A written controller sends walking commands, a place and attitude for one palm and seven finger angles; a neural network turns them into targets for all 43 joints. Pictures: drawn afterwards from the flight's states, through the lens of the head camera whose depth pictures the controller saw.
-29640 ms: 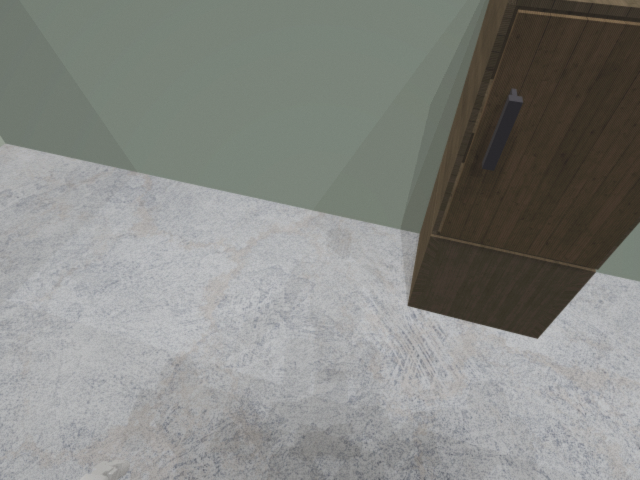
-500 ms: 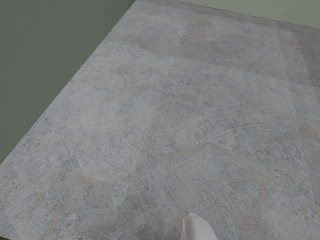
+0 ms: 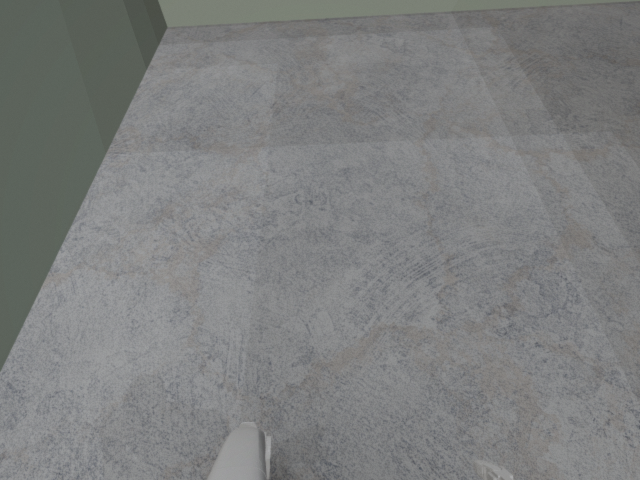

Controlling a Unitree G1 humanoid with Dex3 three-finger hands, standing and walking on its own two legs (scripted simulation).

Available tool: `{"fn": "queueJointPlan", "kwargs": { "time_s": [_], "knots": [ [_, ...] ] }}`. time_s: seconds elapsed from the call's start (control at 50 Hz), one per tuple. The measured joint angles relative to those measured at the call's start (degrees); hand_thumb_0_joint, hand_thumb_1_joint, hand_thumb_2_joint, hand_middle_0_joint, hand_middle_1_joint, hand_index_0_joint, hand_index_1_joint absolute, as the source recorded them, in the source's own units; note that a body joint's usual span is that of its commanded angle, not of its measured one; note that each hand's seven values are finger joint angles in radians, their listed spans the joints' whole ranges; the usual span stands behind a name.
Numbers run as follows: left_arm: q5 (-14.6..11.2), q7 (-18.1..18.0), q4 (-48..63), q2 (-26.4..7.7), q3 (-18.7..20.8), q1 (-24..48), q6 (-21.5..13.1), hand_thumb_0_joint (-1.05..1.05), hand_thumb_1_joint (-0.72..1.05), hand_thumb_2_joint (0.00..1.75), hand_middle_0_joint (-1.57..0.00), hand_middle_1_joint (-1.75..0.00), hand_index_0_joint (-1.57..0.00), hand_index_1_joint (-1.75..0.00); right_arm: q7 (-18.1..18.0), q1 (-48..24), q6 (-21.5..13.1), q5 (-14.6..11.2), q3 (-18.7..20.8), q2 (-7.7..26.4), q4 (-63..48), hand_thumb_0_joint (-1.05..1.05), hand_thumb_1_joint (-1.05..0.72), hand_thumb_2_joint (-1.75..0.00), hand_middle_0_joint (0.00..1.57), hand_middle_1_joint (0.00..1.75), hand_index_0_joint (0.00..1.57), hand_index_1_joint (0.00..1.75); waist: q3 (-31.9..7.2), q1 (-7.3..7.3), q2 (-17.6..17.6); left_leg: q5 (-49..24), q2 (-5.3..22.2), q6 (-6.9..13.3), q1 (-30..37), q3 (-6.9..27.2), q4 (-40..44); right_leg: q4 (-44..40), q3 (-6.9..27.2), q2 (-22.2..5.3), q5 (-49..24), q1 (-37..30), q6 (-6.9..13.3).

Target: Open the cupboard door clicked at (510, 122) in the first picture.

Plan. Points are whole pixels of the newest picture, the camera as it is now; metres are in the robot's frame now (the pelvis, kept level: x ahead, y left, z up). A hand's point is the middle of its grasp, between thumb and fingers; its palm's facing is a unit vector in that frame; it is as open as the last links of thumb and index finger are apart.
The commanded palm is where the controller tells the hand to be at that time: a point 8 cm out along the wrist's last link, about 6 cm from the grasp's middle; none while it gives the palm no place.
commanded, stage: walk to a spot facing it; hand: left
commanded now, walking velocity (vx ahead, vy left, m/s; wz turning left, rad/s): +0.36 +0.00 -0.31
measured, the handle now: out of the picture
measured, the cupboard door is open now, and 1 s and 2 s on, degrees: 44 44 44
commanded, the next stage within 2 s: turn to face it in 0.50 s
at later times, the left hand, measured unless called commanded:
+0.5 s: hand (218, 335) +0.36 +0.22 -0.18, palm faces -0.15 -0.98 -0.15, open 7.4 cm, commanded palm none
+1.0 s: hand (286, 248) +0.54 +0.11 -0.16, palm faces -0.19 -0.96 -0.18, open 7.2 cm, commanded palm none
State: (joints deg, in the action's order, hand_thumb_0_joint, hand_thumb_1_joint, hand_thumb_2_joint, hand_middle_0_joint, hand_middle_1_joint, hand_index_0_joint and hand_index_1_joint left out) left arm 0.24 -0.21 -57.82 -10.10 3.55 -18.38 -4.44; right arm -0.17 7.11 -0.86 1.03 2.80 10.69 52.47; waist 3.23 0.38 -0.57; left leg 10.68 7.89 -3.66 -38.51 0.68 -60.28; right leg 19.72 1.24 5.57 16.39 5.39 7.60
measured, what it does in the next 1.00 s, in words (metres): walks ahead: left foot, then right foot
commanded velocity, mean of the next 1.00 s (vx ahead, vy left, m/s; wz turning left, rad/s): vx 0.09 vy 0.00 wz -0.05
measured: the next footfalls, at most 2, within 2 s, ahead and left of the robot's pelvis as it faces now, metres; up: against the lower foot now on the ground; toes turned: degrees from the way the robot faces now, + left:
left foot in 0.24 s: +0.27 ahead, +0.10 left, +0.00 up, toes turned -1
right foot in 0.74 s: +0.40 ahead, -0.11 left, +0.00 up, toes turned -24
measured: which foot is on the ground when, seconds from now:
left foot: up 0.00-0.22, down 0.24-0.74, up 0.76-1.00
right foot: down 0.00-0.24, up 0.26-0.72, down 0.74-1.00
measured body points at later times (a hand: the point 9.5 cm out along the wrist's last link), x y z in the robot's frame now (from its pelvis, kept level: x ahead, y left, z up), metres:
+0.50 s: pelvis +0.26 +0.05 +0.00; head +0.30 +0.07 +0.45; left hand +0.37 +0.27 -0.16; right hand +0.22 -0.20 -0.14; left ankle +0.23 +0.11 -0.74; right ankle +0.25 -0.12 -0.63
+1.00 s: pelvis +0.38 -0.02 +0.00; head +0.41 -0.03 +0.45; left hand +0.55 +0.17 -0.14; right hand +0.32 -0.22 -0.17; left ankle +0.39 +0.14 -0.67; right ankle +0.36 -0.09 -0.74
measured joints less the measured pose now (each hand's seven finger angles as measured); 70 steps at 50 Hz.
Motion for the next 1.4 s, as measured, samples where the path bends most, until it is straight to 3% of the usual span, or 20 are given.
{"fn": "queueJointPlan", "kwargs": {
  "time_s": [0.12, 0.2, 0.24, 0.28, 0.32, 0.36, 0.44, 0.54, 0.64, 0.74, 0.76, 0.8, 0.84, 0.9, 1.02, 1.12, 1.18, 1.24, 1.32, 1.4],
  "knots": [
    [0.3, -0.9, -1.2, 1.5, -0.7, -5.9, -0.4, 0.00, 0.91, 0.89, -0.20, -0.30, -0.20, -0.30, 0.8, -4.6, 0.5, -0.1, -0.3, 0.3, -0.3, 0.00, -0.91, -0.90, 0.19, 0.30, 0.20, 0.30, -0.7, 3.27, -0.3, -0.4, -3.6, 0.8, 1.4, -3.8, 9.5, -3.1, 3.2, 0.2, 4.0, -7.5, -0.5],
    [0.5, -1.3, -3.0, 1.9, -1.1, -9.2, 0.1, 0.00, 0.91, 0.89, -0.20, -0.30, -0.20, -0.30, 0.9, -6.6, -0.2, 0.0, -1.0, -0.9, -1.0, 0.00, -0.91, -0.90, 0.19, 0.30, 0.20, 0.30, -0.4, 3.99, 1.0, 1.1, -7.6, 2.9, 7.2, -6.9, 20.9, -0.6, 5.1, 0.3, 8.2, -10.8, -1.3],
    [0.0, -1.2, -4.3, 2.2, -1.0, -10.8, 0.6, 0.00, 0.91, 0.89, -0.20, -0.30, -0.20, -0.30, 0.6, -6.1, -1.6, 0.5, -1.6, -1.5, -1.5, 0.00, -0.91, -0.90, 0.19, 0.30, 0.20, 0.30, -0.9, 3.46, 0.7, -2.5, -8.1, 5.9, 12.1, -7.4, 26.0, 11.3, 4.9, 1.7, 10.3, -7.3, -3.0],
    [-0.6, -0.8, -5.1, 1.9, -0.9, -9.7, 1.5, 0.00, 0.91, 0.89, -0.20, -0.30, -0.20, -0.30, 0.2, -4.7, -2.7, 0.8, -2.0, -2.2, -1.9, 0.00, -0.91, -0.90, 0.20, 0.30, 0.20, 0.30, -0.6, 3.02, 2.1, 1.9, -7.8, 8.5, 13.7, -9.1, 23.2, 35.9, 3.2, 1.0, 10.7, 2.2, -4.9],
    [-0.1, -0.4, -4.8, 1.5, -0.5, -7.6, 2.3, 0.01, 0.91, 0.89, -0.20, -0.30, -0.20, -0.30, -0.3, -2.0, -3.1, 0.7, -2.2, -2.1, -1.6, 0.00, -0.91, -0.90, 0.20, 0.30, 0.20, 0.30, -0.7, 2.75, 2.6, 5.4, -7.5, 9.0, 17.0, -10.4, 24.1, 52.2, 1.0, -1.3, 8.1, 11.0, -6.2],
    [0.6, 0.4, -3.2, 1.0, 0.2, -4.3, 3.1, 0.01, 0.91, 0.89, -0.20, -0.30, -0.20, -0.30, -1.0, 1.2, -3.4, 0.6, -1.9, -1.8, -0.4, 0.00, -0.91, -0.90, 0.20, 0.30, 0.20, 0.30, -0.6, 2.50, 2.4, 5.6, -7.2, 7.9, 20.7, -10.9, 27.3, 58.3, -0.5, -4.2, 3.9, 18.2, -7.4],
    [1.1, 1.0, 1.2, -0.3, 1.2, 1.9, 3.9, 0.00, 0.91, 0.89, -0.20, -0.30, -0.20, -0.30, -2.2, 6.8, -3.3, 0.2, -1.3, -1.1, 3.4, -0.01, -0.93, -0.90, 0.20, 0.30, 0.20, 0.30, -0.1, 2.24, 2.2, 5.7, -6.5, 8.1, 26.7, -12.5, 33.1, 56.3, -0.7, -8.3, -1.2, 29.0, -9.2],
    [1.1, 1.3, 3.8, -1.8, 1.9, 7.7, 5.0, 0.00, 0.91, 0.89, -0.20, -0.30, -0.19, -0.30, -2.2, 12.5, -2.0, 0.1, -1.4, -0.2, 6.2, 0.00, -0.93, -0.90, 0.19, 0.30, 0.20, 0.30, 0.4, 0.43, 2.0, 7.8, -5.5, 7.4, 31.6, -14.9, 35.9, 47.2, -2.3, -9.6, -7.7, 34.2, -10.0],
    [1.0, 1.6, 4.1, -2.3, 1.3, 11.7, 5.8, 0.00, 0.91, 0.90, -0.19, -0.30, -0.19, -0.30, -2.2, 16.4, -1.2, 0.6, -1.8, -0.6, 7.3, 0.00, -0.92, -0.90, 0.19, 0.30, 0.20, 0.30, 1.1, -2.07, 1.6, 11.3, -5.2, 6.3, 34.8, -17.6, 35.8, 33.9, -6.2, -8.6, -8.6, 30.5, -9.3],
    [1.1, 0.6, 3.8, -1.5, -0.7, 13.9, 4.1, 0.00, 0.91, 0.90, -0.19, -0.30, -0.19, -0.30, -2.0, 19.8, -0.6, 0.4, -2.5, -2.3, 9.6, 0.00, -0.91, -0.90, 0.19, 0.30, 0.20, 0.30, 0.9, -4.52, 1.2, 15.8, -4.5, 4.4, 35.0, -17.7, 28.9, 16.7, -8.3, -5.8, -8.2, 18.5, -6.4],
    [1.1, 0.2, 3.6, -0.9, -1.0, 14.1, 3.2, 0.00, 0.91, 0.90, -0.19, -0.30, -0.19, -0.30, -1.9, 20.0, -0.3, 0.0, -2.5, -2.7, 10.4, 0.00, -0.91, -0.90, 0.19, 0.30, 0.20, 0.30, 0.8, -4.35, 0.9, 16.0, -3.9, 3.9, 33.3, -16.7, 24.0, 15.4, -8.3, -5.4, -5.3, 16.9, -4.8],
    [0.7, -0.5, 3.0, 0.3, -2.2, 14.1, 1.8, 0.00, 0.91, 0.89, -0.20, -0.30, -0.20, -0.30, -1.7, 19.3, 0.9, -0.9, -2.5, -3.4, 11.2, 0.00, -0.91, -0.90, 0.19, 0.30, 0.20, 0.30, 0.9, -4.73, 0.5, 21.0, -4.5, 2.7, 27.6, -10.8, 10.5, 15.7, -8.8, -5.8, -0.6, 15.3, -3.3],
    [0.4, -1.0, 2.7, 1.5, -3.0, 13.8, 1.8, 0.00, 0.91, 0.89, -0.20, -0.30, -0.20, -0.30, -1.5, 17.9, 2.3, -1.0, -2.4, -4.2, 11.2, 0.00, -0.91, -0.90, 0.19, 0.30, 0.20, 0.30, 0.8, -4.84, 0.5, 22.0, -4.9, 1.9, 22.4, -6.5, 0.9, 14.1, -9.7, -6.7, 0.1, 13.0, -3.7],
    [0.1, -1.4, 2.1, 3.0, -3.4, 12.6, 2.3, 0.00, 0.91, 0.89, -0.20, -0.30, -0.20, -0.30, -0.7, 14.5, 3.5, -0.8, -1.9, -4.7, 10.3, 0.00, -0.91, -0.90, 0.20, 0.30, 0.20, 0.30, 0.3, -4.60, 0.7, 18.6, -4.0, 0.9, 16.2, -3.6, -4.0, 10.3, -10.8, -7.5, -1.0, 9.9, -4.0],
    [0.2, -1.7, 3.2, 2.8, -1.5, 11.9, 2.4, -0.04, 0.93, 0.89, -0.20, -0.30, -0.20, -0.30, -0.2, 8.7, 4.3, 0.1, -0.4, -3.1, 7.5, 0.01, -0.92, -0.90, 0.20, 0.30, 0.20, 0.30, -0.8, -3.80, 0.5, 12.9, -2.3, -0.5, 10.9, -3.6, 1.6, 7.7, -14.7, -9.5, -0.7, 7.0, -5.0],
    [1.0, -1.5, 3.4, 1.1, -0.4, 10.5, 3.4, -0.02, 0.92, 0.89, -0.20, -0.30, -0.20, -0.30, 0.6, 6.1, 4.4, 0.1, 1.0, -0.2, 5.5, 0.01, -0.93, -0.90, 0.19, 0.30, 0.20, 0.30, -0.6, -2.33, 1.6, 13.0, -2.8, -0.2, 13.7, -6.9, 12.2, 11.6, -17.9, -11.8, 2.6, 6.7, -6.7],
    [0.9, -1.2, 3.5, -0.6, 0.3, 8.8, 4.2, -0.01, 0.91, 0.89, -0.20, -0.30, -0.20, -0.30, 1.0, 5.2, 3.7, 0.3, 1.3, 1.4, 3.4, 0.01, -0.92, -0.90, 0.19, 0.30, 0.20, 0.30, -0.3, -1.86, 2.4, 6.6, -3.9, 1.3, 17.7, -7.8, 22.0, 17.5, -19.7, -13.5, 6.2, 8.1, -8.2],
    [0.6, -1.2, 2.9, -3.1, 1.1, 8.1, 6.4, -0.01, 0.91, 0.89, -0.20, -0.30, -0.20, -0.30, 0.7, 4.1, 2.4, 0.8, 1.3, 1.6, 1.8, 0.00, -0.92, -0.90, 0.19, 0.30, 0.20, 0.30, 0.2, -1.86, 3.9, 7.8, -5.4, 5.9, 15.7, -7.1, 19.7, 33.4, -12.2, -12.7, 15.3, 15.3, -10.8],
    [1.0, -0.8, 2.3, -4.6, 1.7, 8.2, 7.5, 0.00, 0.91, 0.89, -0.20, -0.30, -0.20, -0.30, -0.2, 4.3, 1.9, 0.8, 0.7, 1.8, 0.8, 0.00, -0.91, -0.90, 0.19, 0.30, 0.20, 0.30, 0.3, -1.33, 3.4, 5.8, -6.4, 6.0, 16.9, -5.5, 24.7, 47.0, -4.9, -10.5, 9.3, 22.8, -12.3],
    [0.8, -0.5, 3.1, -5.1, 1.6, 8.5, 7.0, 0.00, 0.91, 0.89, -0.20, -0.30, -0.20, -0.30, -0.4, 4.7, 1.6, 0.4, 0.0, 1.7, 1.1, 0.00, -0.91, -0.90, 0.19, 0.30, 0.20, 0.30, 0.6, -0.58, 2.3, 2.3, -7.4, 6.3, 19.2, -3.6, 31.0, 47.2, -1.4, -10.2, 4.2, 25.0, -13.6]
  ]
}}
